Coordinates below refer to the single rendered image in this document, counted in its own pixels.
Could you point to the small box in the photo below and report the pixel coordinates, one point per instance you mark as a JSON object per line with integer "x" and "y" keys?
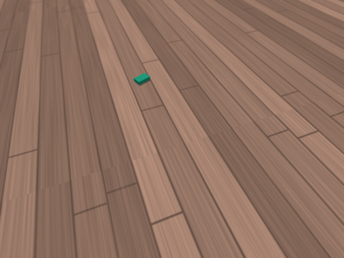
{"x": 141, "y": 78}

